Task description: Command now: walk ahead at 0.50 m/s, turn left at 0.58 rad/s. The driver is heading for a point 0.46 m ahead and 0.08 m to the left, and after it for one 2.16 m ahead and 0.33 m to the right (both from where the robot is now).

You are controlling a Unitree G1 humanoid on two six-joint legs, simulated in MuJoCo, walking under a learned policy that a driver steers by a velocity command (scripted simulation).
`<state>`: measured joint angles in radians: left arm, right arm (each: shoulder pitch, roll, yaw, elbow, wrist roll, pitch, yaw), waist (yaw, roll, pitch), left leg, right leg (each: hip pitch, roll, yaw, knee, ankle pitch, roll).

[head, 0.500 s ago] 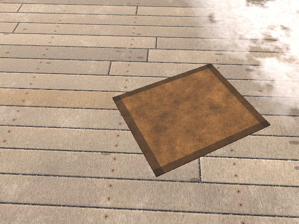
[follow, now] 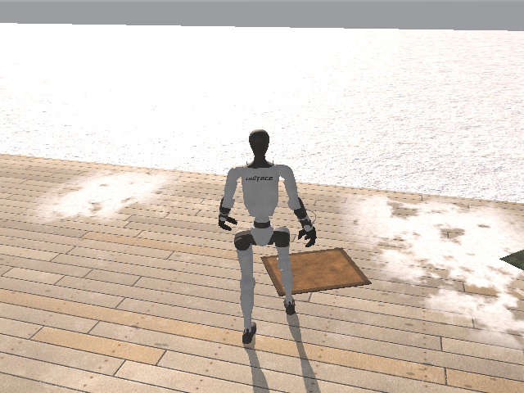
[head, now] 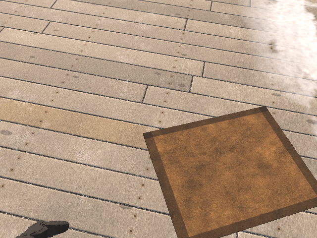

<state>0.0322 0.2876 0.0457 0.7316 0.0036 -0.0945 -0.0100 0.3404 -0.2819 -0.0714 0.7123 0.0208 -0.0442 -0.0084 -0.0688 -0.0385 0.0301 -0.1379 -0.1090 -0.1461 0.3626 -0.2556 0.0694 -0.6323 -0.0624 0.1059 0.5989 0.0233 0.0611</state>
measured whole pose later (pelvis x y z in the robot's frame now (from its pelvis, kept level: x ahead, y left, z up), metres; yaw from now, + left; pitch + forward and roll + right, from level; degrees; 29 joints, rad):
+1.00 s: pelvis +0.40 +0.05 -0.01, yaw +8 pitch +1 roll +2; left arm 0.17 0.30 0.07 0.78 -0.01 0.07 0.01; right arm 0.12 -0.28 -0.07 0.77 -0.01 -0.01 -0.03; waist 0.00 -0.02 0.04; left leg -0.27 0.05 0.20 0.42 -0.16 0.01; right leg -0.46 -0.08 -0.03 0.80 -0.33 0.04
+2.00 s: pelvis +0.42 +0.02 -0.01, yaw -23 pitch +0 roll +0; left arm 0.15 0.29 0.06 0.65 0.01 0.06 0.01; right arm 0.14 -0.32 -0.06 0.83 0.00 0.01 0.00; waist -0.03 0.03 0.07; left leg -0.27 0.09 0.05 0.63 -0.43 -0.06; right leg -0.25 0.01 0.00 0.51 -0.26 -0.03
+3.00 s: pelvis +0.66 -0.04 -0.03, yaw -24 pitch +1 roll +0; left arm 0.45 0.27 0.05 0.95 -0.01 -0.05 0.01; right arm -0.03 -0.27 -0.04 0.76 0.01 -0.09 0.04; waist 0.07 -0.01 0.05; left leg -0.49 -0.01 0.05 0.59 -0.10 0.06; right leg 0.00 -0.03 0.04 0.70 -0.48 0.01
